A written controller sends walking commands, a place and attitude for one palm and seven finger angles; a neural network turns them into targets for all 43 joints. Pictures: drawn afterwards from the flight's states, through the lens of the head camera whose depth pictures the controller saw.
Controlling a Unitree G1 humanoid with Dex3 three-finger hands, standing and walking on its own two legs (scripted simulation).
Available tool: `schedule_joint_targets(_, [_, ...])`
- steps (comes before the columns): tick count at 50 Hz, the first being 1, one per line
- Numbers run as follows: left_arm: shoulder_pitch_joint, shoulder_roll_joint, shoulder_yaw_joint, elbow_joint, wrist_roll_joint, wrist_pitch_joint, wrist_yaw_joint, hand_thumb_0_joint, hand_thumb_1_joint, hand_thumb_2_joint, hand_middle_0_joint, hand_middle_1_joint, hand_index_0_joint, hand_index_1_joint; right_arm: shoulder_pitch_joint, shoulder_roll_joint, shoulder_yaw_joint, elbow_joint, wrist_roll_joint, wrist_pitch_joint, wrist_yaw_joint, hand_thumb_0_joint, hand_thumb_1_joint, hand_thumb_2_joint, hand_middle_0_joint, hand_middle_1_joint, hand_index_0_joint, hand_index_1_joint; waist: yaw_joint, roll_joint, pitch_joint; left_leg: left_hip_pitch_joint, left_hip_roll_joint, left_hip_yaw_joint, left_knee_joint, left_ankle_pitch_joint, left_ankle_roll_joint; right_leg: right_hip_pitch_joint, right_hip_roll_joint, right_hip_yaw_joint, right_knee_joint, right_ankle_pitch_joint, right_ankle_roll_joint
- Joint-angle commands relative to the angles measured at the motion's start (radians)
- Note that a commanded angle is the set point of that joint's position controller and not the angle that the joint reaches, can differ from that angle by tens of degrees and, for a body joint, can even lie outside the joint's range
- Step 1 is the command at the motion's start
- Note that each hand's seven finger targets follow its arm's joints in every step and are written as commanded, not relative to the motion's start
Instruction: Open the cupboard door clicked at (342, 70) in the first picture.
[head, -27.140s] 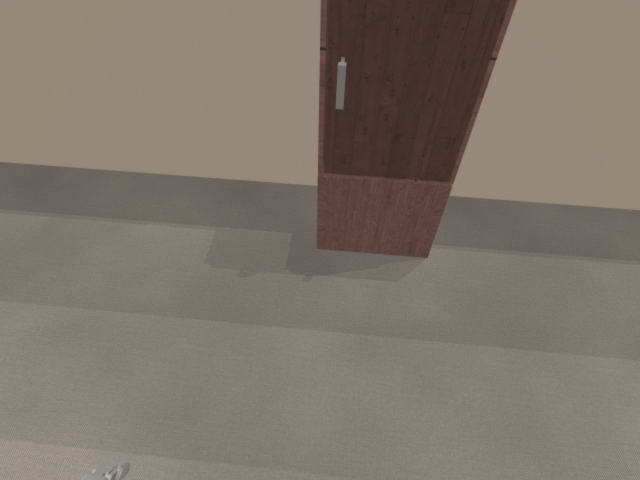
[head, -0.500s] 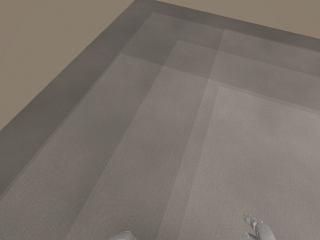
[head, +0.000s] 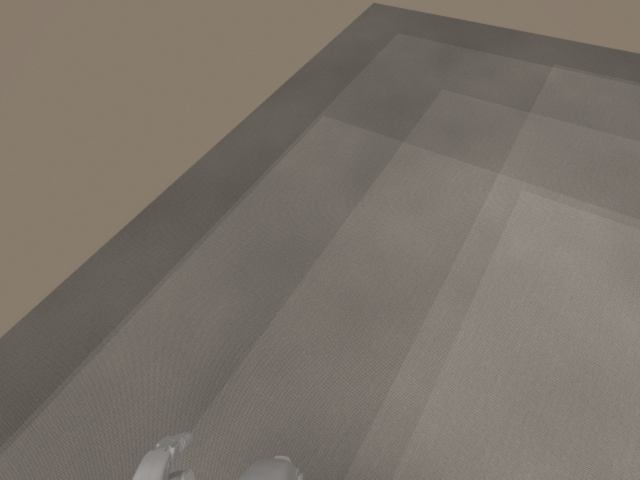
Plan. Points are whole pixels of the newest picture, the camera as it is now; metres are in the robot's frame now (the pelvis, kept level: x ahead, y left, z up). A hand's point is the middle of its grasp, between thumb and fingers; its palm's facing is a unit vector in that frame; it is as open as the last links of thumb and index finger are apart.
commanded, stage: turn to face it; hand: left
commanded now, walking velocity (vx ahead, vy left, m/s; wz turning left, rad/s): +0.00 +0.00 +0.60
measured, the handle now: out of the picture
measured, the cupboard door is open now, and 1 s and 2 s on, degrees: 42 42 42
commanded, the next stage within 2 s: none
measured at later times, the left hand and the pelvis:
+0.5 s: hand out of the picture -0.08 +0.22 -0.19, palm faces +0.38 -0.89 -0.26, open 7.3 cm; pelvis -0.02 +0.01 -0.01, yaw +20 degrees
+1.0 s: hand out of the picture +0.02 +0.21 -0.14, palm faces +0.52 -0.80 -0.30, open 7.3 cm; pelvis +0.01 -0.02 +0.00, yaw +35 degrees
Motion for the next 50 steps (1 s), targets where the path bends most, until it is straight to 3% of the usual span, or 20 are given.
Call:
schedule_joint_targets(1, [0.029,0.162,0.045,-0.061,-0.002,-0.021,0.016,0.000,0.900,0.900,-0.200,-0.300,-0.200,-0.300,-0.020,-0.064,-0.018,-0.060,-0.006,-0.007,0.017,0.000,-0.900,-0.900,0.200,0.300,0.200,0.300,0.017,-0.237,-0.070,-0.138,0.078,0.020,0.366,0.074,-0.035,0.123,-0.269,0.129,-0.271,0.490,-0.046])
schedule_joint_targets(3, [0.058,0.153,0.045,-0.054,-0.003,-0.027,0.015,0.000,0.900,0.900,-0.200,-0.300,-0.200,-0.300,-0.021,-0.046,-0.013,-0.052,-0.001,-0.004,0.021,0.000,-0.900,-0.900,0.200,0.300,0.200,0.300,0.020,-0.233,-0.085,-0.142,0.076,0.040,0.337,0.125,-0.044,0.177,-0.238,0.050,-0.256,0.569,-0.015])
schedule_joint_targets(9, [0.170,0.165,0.060,-0.028,0.003,-0.029,0.018,0.000,0.900,0.900,-0.200,-0.300,-0.200,-0.300,-0.104,-0.040,-0.005,-0.066,-0.003,0.002,0.019,0.000,-0.900,-0.900,0.200,0.300,0.200,0.300,0.069,-0.208,-0.114,-0.147,0.091,0.079,0.189,0.083,-0.058,0.319,-0.295,0.004,-0.234,0.657,-0.047])
schedule_joint_targets(17, [0.175,0.214,0.077,-0.015,0.018,-0.020,0.012,0.000,0.900,0.900,-0.200,-0.300,-0.200,-0.300,-0.178,-0.031,0.011,-0.108,0.004,-0.013,0.025,0.000,-0.900,-0.900,0.200,0.300,0.200,0.300,0.086,-0.253,-0.094,-0.006,0.100,0.148,-0.080,0.015,-0.022,0.241,-0.369,-0.035,-0.212,0.546,-0.093])
schedule_joint_targets(21, [0.148,0.241,0.092,-0.009,0.011,-0.016,-0.002,0.000,0.900,0.900,-0.200,-0.300,-0.200,-0.300,-0.093,-0.053,0.004,-0.107,0.000,-0.030,0.025,0.000,-0.900,-0.900,0.200,0.300,0.200,0.300,0.033,-0.201,-0.142,0.221,0.071,0.185,-0.354,0.174,0.009,0.146,-0.348,-0.124,-0.060,0.445,-0.027])
schedule_joint_targets(22, [0.137,0.225,0.090,-0.015,0.005,-0.011,-0.006,0.000,0.900,0.900,-0.200,-0.300,-0.200,-0.300,-0.012,-0.103,-0.010,-0.086,-0.003,-0.038,0.023,0.000,-0.900,-0.900,0.200,0.300,0.200,0.300,-0.016,-0.087,-0.189,0.386,0.116,0.108,-0.472,0.302,0.037,0.032,-0.310,-0.158,0.107,0.344,0.024])
schedule_joint_targets(23, [0.104,0.159,0.073,-0.054,-0.002,-0.007,-0.016,0.000,0.900,0.900,-0.200,-0.300,-0.200,-0.300,0.050,-0.226,-0.041,-0.080,-0.011,-0.044,0.016,0.000,-0.900,-0.900,0.200,0.300,0.200,0.300,-0.057,0.245,-0.204,0.529,0.388,-0.277,-0.541,0.592,0.155,-0.262,-0.145,-0.170,0.363,-0.204,0.108])
schedule_joint_targets(24, [0.026,0.147,0.058,-0.096,0.005,0.008,-0.008,0.000,0.900,0.900,-0.200,-0.300,-0.200,-0.300,0.105,-0.270,-0.046,-0.064,-0.006,-0.038,0.003,0.000,-0.900,-0.900,0.200,0.300,0.200,0.300,-0.077,0.225,-0.205,0.507,0.494,-0.381,-0.547,0.848,0.263,-0.358,-0.089,-0.032,0.495,-0.349,0.113])
schedule_joint_targets(25, [0.021,0.161,0.060,-0.107,0.007,0.013,-0.007,0.000,0.900,0.900,-0.200,-0.300,-0.200,-0.300,0.089,-0.259,-0.037,-0.067,-0.009,-0.037,-0.003,0.000,-0.900,-0.900,0.200,0.300,0.200,0.300,-0.053,0.114,-0.185,0.461,0.498,-0.300,-0.541,0.784,0.285,-0.347,-0.108,0.031,0.544,-0.296,0.099])
schedule_joint_targets(27, [0.040,0.159,0.072,-0.057,0.011,0.021,-0.007,0.000,0.900,0.900,-0.200,-0.300,-0.200,-0.300,-0.037,-0.199,-0.022,-0.103,-0.011,-0.046,-0.019,0.000,-0.900,-0.900,0.200,0.300,0.200,0.300,-0.001,0.205,-0.130,0.346,0.360,-0.224,-0.561,0.654,0.220,-0.338,-0.093,0.070,0.576,-0.163,0.112])
schedule_joint_targets(29, [0.070,0.165,0.071,-0.029,0.010,0.024,-0.017,0.000,0.900,0.900,-0.200,-0.300,-0.200,-0.300,-0.075,-0.167,-0.007,-0.112,-0.008,-0.054,-0.022,0.000,-0.900,-0.900,0.200,0.300,0.200,0.300,0.031,0.113,-0.115,0.326,0.298,-0.151,-0.565,0.686,0.184,-0.314,-0.075,0.079,0.586,-0.065,0.122])
schedule_joint_targets(34, [0.074,0.148,0.064,-0.024,0.004,0.022,-0.010,0.000,0.900,0.900,-0.200,-0.300,-0.200,-0.300,-0.024,-0.162,-0.007,-0.091,-0.006,-0.064,-0.021,0.000,-0.900,-0.900,0.200,0.300,0.200,0.300,0.040,0.036,-0.138,0.365,0.271,-0.157,-0.553,0.746,0.193,-0.278,-0.047,0.081,0.490,-0.030,0.138])
schedule_joint_targets(40, [-0.006,0.132,0.056,-0.072,-0.004,0.018,-0.007,0.000,0.900,0.900,-0.200,-0.300,-0.200,-0.300,-0.006,-0.163,-0.017,-0.082,-0.014,-0.052,-0.016,0.000,-0.900,-0.900,0.200,0.300,0.200,0.300,0.022,0.110,-0.129,0.309,0.257,-0.233,-0.531,0.669,0.198,-0.164,0.001,0.067,0.239,-0.087,0.126])
schedule_joint_targets(44, [0.098,0.136,0.061,-0.050,-0.012,0.000,-0.002,0.000,0.900,0.900,-0.200,-0.300,-0.200,-0.300,-0.062,-0.159,-0.027,-0.099,-0.007,-0.044,-0.017,0.000,-0.900,-0.900,0.200,0.300,0.200,0.300,0.074,0.099,-0.166,0.170,0.208,-0.265,-0.435,0.620,0.153,0.115,0.040,0.048,-0.092,0.066,0.106])
schedule_joint_targets(45, [0.145,0.172,0.069,-0.039,-0.008,-0.013,0.002,0.000,0.900,0.900,-0.200,-0.300,-0.200,-0.300,-0.066,-0.131,-0.024,-0.104,0.002,-0.047,-0.013,0.000,-0.900,-0.900,0.200,0.300,0.200,0.300,0.100,0.012,-0.188,0.069,0.149,-0.226,-0.371,0.469,0.100,0.273,-0.021,0.088,-0.237,0.182,0.096])
schedule_joint_targets(46, [0.171,0.269,0.089,-0.035,0.009,-0.022,0.013,0.000,0.900,0.900,-0.200,-0.300,-0.200,-0.300,-0.035,-0.060,-0.015,-0.115,0.012,-0.050,-0.007,0.000,-0.900,-0.900,0.200,0.300,0.200,0.300,0.106,-0.280,-0.224,-0.122,0.017,-0.065,-0.159,0.107,0.021,0.440,-0.287,0.331,-0.306,0.292,0.016])
schedule_joint_targets(47, [0.171,0.301,0.086,-0.039,0.010,-0.017,0.016,0.000,0.900,0.900,-0.200,-0.300,-0.200,-0.300,-0.053,-0.078,-0.020,-0.126,0.005,-0.047,-0.006,0.000,-0.900,-0.900,0.200,0.300,0.200,0.300,0.113,-0.369,-0.204,-0.146,-0.025,0.017,0.099,-0.178,-0.010,0.331,-0.467,0.452,-0.300,0.474,-0.101])
schedule_joint_targets(48, [0.133,0.262,0.075,-0.048,0.005,-0.016,0.020,0.000,0.900,0.900,-0.200,-0.300,-0.200,-0.300,-0.041,-0.091,-0.025,-0.117,-0.001,-0.038,-0.003,0.000,-0.900,-0.900,0.200,0.300,0.200,0.300,0.087,-0.260,-0.169,-0.128,0.022,-0.029,0.236,-0.132,-0.005,0.253,-0.453,0.356,-0.278,0.521,-0.132])
schedule_joint_targets(49, [0.076,0.198,0.064,-0.055,0.002,-0.022,0.022,0.000,0.900,0.900,-0.200,-0.300,-0.200,-0.300,-0.034,-0.091,-0.025,-0.079,-0.005,-0.023,0.000,0.000,-0.900,-0.900,0.200,0.300,0.200,0.300,0.056,-0.305,-0.122,-0.140,0.054,-0.036,0.308,-0.066,-0.013,0.208,-0.372,0.290,-0.276,0.531,-0.106])
schedule_joint_targets(50, [0.041,0.180,0.054,-0.062,-0.002,-0.018,0.019,0.000,0.900,0.900,-0.200,-0.300,-0.200,-0.300,-0.027,-0.080,-0.023,-0.061,-0.004,-0.014,0.005,0.000,-0.900,-0.900,0.200,0.300,0.200,0.300,0.033,-0.257,-0.093,-0.141,0.064,-0.006,0.355,0.012,-0.028,0.197,-0.309,0.199,-0.260,0.554,-0.083])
